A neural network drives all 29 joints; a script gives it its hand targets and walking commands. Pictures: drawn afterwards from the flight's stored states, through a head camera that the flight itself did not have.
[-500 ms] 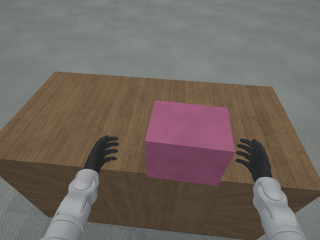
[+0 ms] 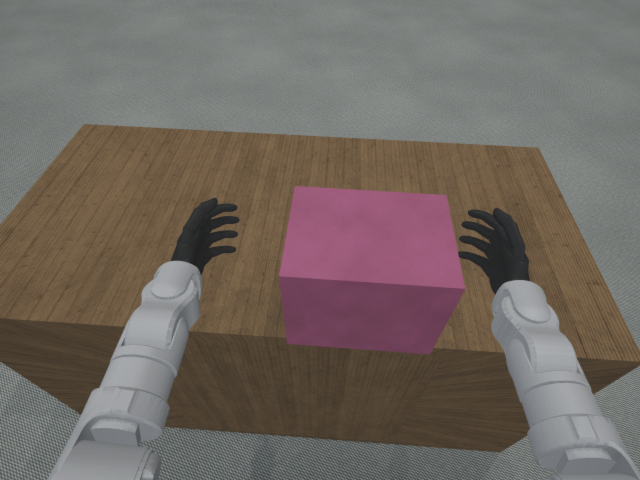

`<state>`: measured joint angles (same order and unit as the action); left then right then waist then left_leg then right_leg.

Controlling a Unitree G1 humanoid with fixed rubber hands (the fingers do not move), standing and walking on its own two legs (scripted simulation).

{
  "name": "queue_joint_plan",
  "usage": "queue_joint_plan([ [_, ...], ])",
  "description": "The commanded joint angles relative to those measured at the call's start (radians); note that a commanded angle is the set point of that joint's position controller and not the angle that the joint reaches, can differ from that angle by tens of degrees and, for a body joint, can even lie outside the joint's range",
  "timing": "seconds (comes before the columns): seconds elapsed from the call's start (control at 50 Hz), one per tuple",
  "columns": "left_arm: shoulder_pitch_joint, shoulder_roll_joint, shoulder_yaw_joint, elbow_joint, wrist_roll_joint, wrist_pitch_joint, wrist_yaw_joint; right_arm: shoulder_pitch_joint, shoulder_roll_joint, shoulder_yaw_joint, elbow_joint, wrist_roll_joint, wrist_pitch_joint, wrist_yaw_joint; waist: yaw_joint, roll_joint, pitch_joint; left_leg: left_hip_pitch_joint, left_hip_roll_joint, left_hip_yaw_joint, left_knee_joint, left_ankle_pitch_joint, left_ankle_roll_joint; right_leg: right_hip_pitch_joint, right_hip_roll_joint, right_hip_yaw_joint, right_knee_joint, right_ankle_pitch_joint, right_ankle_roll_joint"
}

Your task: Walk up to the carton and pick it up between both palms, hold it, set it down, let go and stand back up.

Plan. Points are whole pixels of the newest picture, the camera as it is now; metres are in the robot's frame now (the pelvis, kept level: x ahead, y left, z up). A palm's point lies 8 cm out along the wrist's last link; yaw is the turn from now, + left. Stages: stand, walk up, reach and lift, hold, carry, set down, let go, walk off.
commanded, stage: reach and lift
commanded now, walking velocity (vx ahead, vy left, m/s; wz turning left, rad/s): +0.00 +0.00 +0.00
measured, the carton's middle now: (363, 272) +0.42 -0.06 -0.03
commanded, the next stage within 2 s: none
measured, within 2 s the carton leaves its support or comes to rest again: neither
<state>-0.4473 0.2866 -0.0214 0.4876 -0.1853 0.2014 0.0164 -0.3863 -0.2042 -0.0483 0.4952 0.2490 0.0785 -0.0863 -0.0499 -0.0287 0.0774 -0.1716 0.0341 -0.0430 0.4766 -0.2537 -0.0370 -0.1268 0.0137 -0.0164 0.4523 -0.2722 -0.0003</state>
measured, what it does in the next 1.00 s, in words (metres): stands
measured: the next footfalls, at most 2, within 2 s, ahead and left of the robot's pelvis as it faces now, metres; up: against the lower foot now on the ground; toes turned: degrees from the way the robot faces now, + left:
none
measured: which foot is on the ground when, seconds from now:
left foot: down 0.00-1.00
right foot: down 0.00-1.00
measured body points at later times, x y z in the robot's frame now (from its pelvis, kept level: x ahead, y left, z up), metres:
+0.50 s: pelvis +0.00 +0.00 +0.00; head +0.02 +0.01 +0.45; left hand +0.42 +0.19 +0.06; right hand +0.39 -0.22 +0.08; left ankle +0.01 +0.14 -0.74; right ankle -0.02 -0.11 -0.74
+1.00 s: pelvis +0.00 -0.01 -0.02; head +0.09 +0.00 +0.42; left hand +0.42 +0.17 -0.02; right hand +0.39 -0.23 +0.00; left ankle +0.01 +0.14 -0.74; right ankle -0.02 -0.11 -0.74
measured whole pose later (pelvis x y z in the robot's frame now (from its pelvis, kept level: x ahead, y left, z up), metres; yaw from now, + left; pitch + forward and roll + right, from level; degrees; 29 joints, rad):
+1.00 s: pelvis +0.00 -0.01 -0.02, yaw -1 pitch +22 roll +0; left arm -0.74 0.25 -0.01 1.32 -0.19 -0.46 0.01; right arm -0.68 -0.21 0.03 1.19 0.31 -0.43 -0.08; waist -0.06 -0.02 -0.21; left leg -0.72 0.05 -0.04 0.55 -0.22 -0.06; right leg -0.69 0.03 -0.01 0.56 -0.25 -0.01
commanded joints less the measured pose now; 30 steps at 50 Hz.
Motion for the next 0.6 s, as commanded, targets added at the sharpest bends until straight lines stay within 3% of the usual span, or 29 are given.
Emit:
queue_joint_plan([
  [0.0, -0.575, 0.187, 0.140, 0.006, 0.004, -0.049, -0.004, -0.521, -0.228, -0.084, -0.005, -0.015, -0.052, -0.020, -0.015, 0.037, -0.515, -0.004, -0.051, 0.061, -0.097, 0.302, 0.019, 0.099, 0.010, 0.037, -0.034, 0.626, 0.054],
  [0.02, -0.573, 0.195, 0.155, 0.080, 0.015, -0.043, -0.012, -0.524, -0.211, -0.042, 0.042, -0.001, -0.041, -0.023, -0.007, 0.023, -0.458, 0.013, -0.050, 0.068, -0.092, 0.341, 0.020, 0.085, 0.009, 0.033, -0.045, 0.647, 0.054],
  [0.04, -0.666, 0.190, 0.120, 0.073, 0.010, -0.041, -0.004, -0.601, -0.237, -0.081, 0.079, -0.006, -0.039, -0.019, -0.037, 0.091, -0.466, 0.004, -0.050, 0.058, -0.098, 0.288, 0.009, 0.050, 0.011, 0.022, -0.040, 0.589, 0.041],
  [0.06, -0.612, 0.152, 0.113, 0.101, 0.009, -0.050, -0.003, -0.538, -0.221, -0.068, 0.119, 0.012, -0.036, -0.017, -0.027, 0.075, -0.449, 0.048, -0.032, 0.048, -0.099, 0.288, 0.013, 0.043, 0.012, 0.018, -0.052, 0.528, 0.035],
  [0.08, -0.629, 0.167, 0.095, 0.103, 0.006, -0.051, -0.008, -0.533, -0.218, -0.076, 0.136, 0.012, -0.034, -0.020, -0.032, 0.098, -0.459, 0.042, -0.042, 0.054, -0.089, 0.298, 0.005, 0.041, 0.014, 0.024, -0.060, 0.537, 0.027],
  [0.1, -0.718, 0.179, 0.103, 0.206, -0.002, -0.056, -0.013, -0.657, -0.232, -0.073, 0.172, 0.003, -0.029, -0.019, -0.019, 0.054, -0.443, 0.008, -0.040, 0.054, -0.103, 0.241, 0.016, -0.023, 0.011, 0.025, -0.075, 0.470, 0.034],
  [0.12, -0.665, 0.183, 0.093, 0.174, 0.001, -0.060, -0.011, -0.606, -0.208, -0.045, 0.167, 0.015, -0.030, -0.019, -0.008, 0.073, -0.461, 0.030, -0.041, 0.052, -0.093, 0.296, 0.007, 0.022, 0.010, 0.032, -0.068, 0.526, 0.034],
  [0.14, -0.737, 0.167, 0.081, 0.200, 0.010, -0.084, -0.002, -0.648, -0.207, -0.078, 0.225, 0.007, -0.035, -0.010, -0.028, 0.107, -0.462, 0.042, -0.038, 0.046, -0.086, 0.266, 0.005, -0.040, 0.019, 0.018, -0.069, 0.436, 0.026],
  [0.16, -0.759, 0.216, 0.105, 0.281, 0.014, -0.085, -0.002, -0.675, -0.209, -0.069, 0.241, 0.001, -0.033, -0.014, -0.008, 0.090, -0.431, 0.001, -0.038, 0.056, -0.090, 0.245, 0.013, -0.051, 0.018, 0.020, -0.077, 0.411, 0.026],
  [0.18, -0.777, 0.145, 0.035, 0.247, -0.006, -0.093, 0.003, -0.699, -0.232, -0.104, 0.318, -0.018, -0.047, -0.014, -0.053, 0.126, -0.468, 0.049, -0.032, 0.046, -0.088, 0.274, -0.004, -0.095, 0.023, -0.001, -0.075, 0.437, 0.024],
  [0.2, -0.711, 0.119, 0.043, 0.294, 0.015, -0.093, -0.005, -0.642, -0.220, -0.069, 0.352, -0.010, -0.057, -0.010, -0.039, 0.114, -0.444, 0.095, -0.027, 0.042, -0.067, 0.364, -0.008, -0.081, 0.034, -0.003, -0.076, 0.510, 0.014],
  [0.22, -0.781, 0.138, 0.035, 0.259, 0.000, -0.115, 0.011, -0.723, -0.248, -0.102, 0.320, -0.001, -0.078, -0.011, -0.046, 0.135, -0.543, 0.113, -0.027, 0.034, -0.054, 0.373, -0.020, -0.132, 0.046, -0.014, -0.078, 0.456, 0.011],
  [0.24, -0.786, 0.147, 0.057, 0.323, 0.016, -0.138, 0.010, -0.724, -0.240, -0.095, 0.374, -0.023, -0.084, -0.005, -0.032, 0.150, -0.554, 0.121, -0.025, 0.039, -0.042, 0.400, -0.026, -0.160, 0.044, -0.024, -0.075, 0.447, 0.010],
  [0.26, -0.766, 0.140, 0.051, 0.313, 0.017, -0.161, 0.011, -0.701, -0.194, -0.064, 0.378, -0.004, -0.098, -0.004, -0.015, 0.139, -0.565, 0.111, -0.033, 0.053, -0.040, 0.375, -0.019, -0.130, 0.033, -0.006, -0.076, 0.456, 0.014],
  [0.28, -0.753, 0.122, 0.034, 0.322, 0.006, -0.177, 0.009, -0.706, -0.185, -0.052, 0.359, -0.004, -0.114, -0.006, -0.025, 0.137, -0.586, 0.113, -0.031, 0.044, -0.023, 0.395, -0.021, -0.118, 0.033, -0.012, -0.066, 0.487, 0.011],
  [0.3, -0.715, 0.126, 0.044, 0.341, 0.014, -0.171, 0.001, -0.691, -0.178, -0.001, 0.336, 0.036, -0.134, -0.007, -0.010, 0.116, -0.593, 0.125, -0.034, 0.057, -0.007, 0.472, -0.025, -0.077, 0.041, -0.008, -0.051, 0.578, 0.018],
  [0.32, -0.717, 0.146, 0.071, 0.505, 0.034, -0.189, -0.009, -0.687, -0.180, 0.001, 0.449, 0.011, -0.136, -0.011, 0.001, 0.094, -0.527, 0.056, -0.041, 0.054, -0.019, 0.403, -0.013, -0.094, 0.029, -0.005, -0.056, 0.538, 0.034],
  [0.34, -0.733, 0.138, 0.061, 0.528, 0.025, -0.202, -0.016, -0.696, -0.184, 0.023, 0.487, 0.019, -0.133, -0.008, -0.008, 0.079, -0.476, 0.025, -0.041, 0.055, -0.037, 0.331, -0.008, -0.091, 0.025, -0.007, -0.055, 0.474, 0.034],
  [0.36, -0.675, 0.131, 0.061, 0.608, 0.019, -0.235, -0.028, -0.672, -0.152, 0.044, 0.486, 0.012, -0.154, -0.011, 0.009, 0.035, -0.470, -0.034, -0.044, 0.054, -0.041, 0.311, 0.011, -0.058, 0.013, 0.013, -0.051, 0.484, 0.034],
  [0.38, -0.681, 0.102, 0.047, 0.560, 0.027, -0.287, -0.032, -0.677, -0.126, 0.032, 0.495, -0.002, -0.192, -0.014, -0.003, 0.045, -0.528, -0.051, -0.051, 0.067, -0.009, 0.337, 0.005, -0.044, 0.010, 0.016, -0.015, 0.560, 0.043],
  [0.4, -0.662, 0.095, 0.073, 0.568, 0.034, -0.324, -0.031, -0.661, -0.120, 0.057, 0.500, 0.007, -0.219, -0.010, 0.020, 0.059, -0.551, -0.049, -0.049, 0.073, 0.010, 0.379, -0.002, -0.036, 0.007, 0.020, 0.011, 0.619, 0.044],
  [0.44, -0.687, 0.075, 0.050, 0.588, 0.042, -0.392, -0.018, -0.642, -0.141, 0.022, 0.571, -0.003, -0.266, -0.007, -0.023, 0.129, -0.557, 0.002, -0.040, 0.061, 0.025, 0.403, -0.030, -0.116, 0.021, -0.002, 0.002, 0.531, 0.024],
  [0.46, -0.744, 0.053, -0.001, 0.519, 0.013, -0.424, -0.012, -0.696, -0.142, 0.026, 0.533, 0.009, -0.290, -0.001, -0.033, 0.144, -0.610, 0.038, -0.035, 0.065, 0.037, 0.434, -0.040, -0.164, 0.029, -0.016, -0.001, 0.521, 0.025],
  [0.5, -0.806, 0.093, -0.001, 0.638, -0.019, -0.483, -0.010, -0.726, -0.117, 0.065, 0.577, 0.034, -0.311, 0.006, -0.024, 0.111, -0.633, -0.071, -0.037, 0.058, 0.069, 0.352, -0.028, -0.200, 0.011, -0.002, 0.024, 0.444, 0.024],
  [0.52, -0.741, 0.080, 0.017, 0.721, -0.004, -0.514, -0.015, -0.657, -0.098, 0.068, 0.625, 0.044, -0.332, 0.012, -0.019, 0.128, -0.596, -0.097, -0.039, 0.055, 0.078, 0.335, -0.029, -0.230, 0.000, 0.007, 0.035, 0.424, 0.029],
  [0.54, -0.749, 0.084, 0.021, 0.699, 0.006, -0.535, -0.004, -0.686, -0.098, 0.082, 0.612, 0.051, -0.349, 0.015, 0.014, 0.147, -0.696, -0.096, -0.032, 0.070, 0.092, 0.391, -0.038, -0.211, 0.005, 0.007, 0.046, 0.462, 0.021],
  [0.56, -0.717, 0.075, 0.019, 0.760, 0.011, -0.543, -0.004, -0.674, -0.108, 0.080, 0.618, 0.045, -0.372, 0.012, -0.007, 0.128, -0.707, -0.123, -0.039, 0.060, 0.100, 0.350, -0.031, -0.227, 0.004, 0.017, 0.051, 0.461, 0.020],
  [0.58, -0.751, 0.072, 0.006, 0.780, -0.004, -0.565, -0.006, -0.683, -0.101, 0.108, 0.635, 0.059, -0.382, 0.020, 0.004, 0.114, -0.704, -0.131, -0.029, 0.065, 0.114, 0.368, -0.040, -0.260, 0.009, 0.009, 0.062, 0.457, 0.019],
])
